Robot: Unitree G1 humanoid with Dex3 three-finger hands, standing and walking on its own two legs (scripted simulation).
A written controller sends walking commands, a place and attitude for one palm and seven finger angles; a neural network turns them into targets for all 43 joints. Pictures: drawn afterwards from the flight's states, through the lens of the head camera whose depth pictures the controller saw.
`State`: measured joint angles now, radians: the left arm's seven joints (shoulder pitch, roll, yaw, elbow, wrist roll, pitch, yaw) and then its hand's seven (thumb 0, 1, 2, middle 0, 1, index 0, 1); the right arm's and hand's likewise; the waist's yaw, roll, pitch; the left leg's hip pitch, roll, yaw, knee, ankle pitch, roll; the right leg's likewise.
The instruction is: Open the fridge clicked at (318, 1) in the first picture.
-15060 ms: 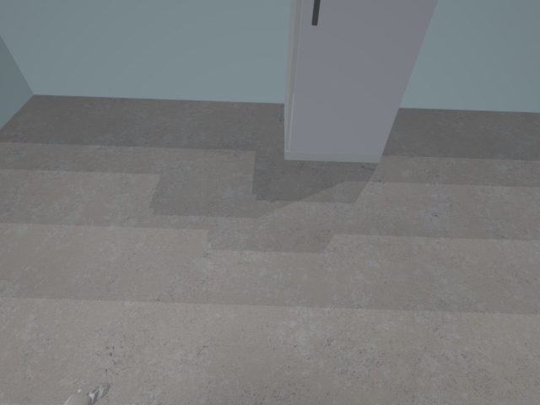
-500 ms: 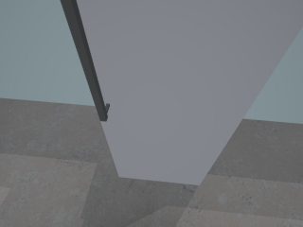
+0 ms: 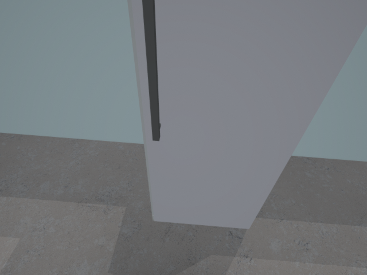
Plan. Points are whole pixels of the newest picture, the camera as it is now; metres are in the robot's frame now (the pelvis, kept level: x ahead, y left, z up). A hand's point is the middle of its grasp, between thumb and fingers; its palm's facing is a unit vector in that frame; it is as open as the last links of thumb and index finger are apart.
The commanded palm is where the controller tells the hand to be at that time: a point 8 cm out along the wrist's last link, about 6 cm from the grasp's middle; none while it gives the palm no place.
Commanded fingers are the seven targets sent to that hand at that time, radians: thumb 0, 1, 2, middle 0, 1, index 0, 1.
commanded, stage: look again from close up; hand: left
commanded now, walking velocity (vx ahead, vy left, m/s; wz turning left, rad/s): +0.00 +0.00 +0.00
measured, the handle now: (153, 61) +0.52 +0.12 +0.24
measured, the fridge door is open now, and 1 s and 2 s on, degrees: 0 0 0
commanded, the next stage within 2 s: none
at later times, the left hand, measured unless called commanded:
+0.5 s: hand out of the picture -0.05 +0.21 -0.18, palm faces +0.05 -0.98 -0.21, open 7.4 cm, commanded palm none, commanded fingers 0.00 0.90 0.90 -0.20 -0.30 -0.20 -0.30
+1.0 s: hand out of the picture -0.12 +0.19 -0.17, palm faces +0.01 -0.99 -0.16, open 7.3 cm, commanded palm none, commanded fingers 0.00 0.90 0.90 -0.20 -0.30 -0.20 -0.30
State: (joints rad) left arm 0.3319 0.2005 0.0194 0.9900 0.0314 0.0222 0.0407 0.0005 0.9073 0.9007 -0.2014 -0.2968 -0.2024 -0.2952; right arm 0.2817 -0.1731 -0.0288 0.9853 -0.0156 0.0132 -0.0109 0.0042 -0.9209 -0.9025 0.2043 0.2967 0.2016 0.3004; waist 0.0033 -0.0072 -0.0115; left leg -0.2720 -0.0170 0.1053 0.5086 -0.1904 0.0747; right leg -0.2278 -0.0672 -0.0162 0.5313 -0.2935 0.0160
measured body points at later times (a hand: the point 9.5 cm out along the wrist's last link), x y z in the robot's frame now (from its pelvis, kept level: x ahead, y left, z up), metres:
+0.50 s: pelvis -0.08 +0.02 +0.00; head -0.09 +0.03 +0.45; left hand -0.05 +0.26 -0.16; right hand -0.11 -0.21 -0.15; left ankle -0.01 +0.09 -0.73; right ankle -0.07 -0.12 -0.70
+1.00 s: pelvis -0.11 +0.03 +0.01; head -0.10 +0.04 +0.46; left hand -0.12 +0.24 -0.16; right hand -0.15 -0.17 -0.15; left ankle -0.06 +0.11 -0.73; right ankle -0.11 -0.09 -0.73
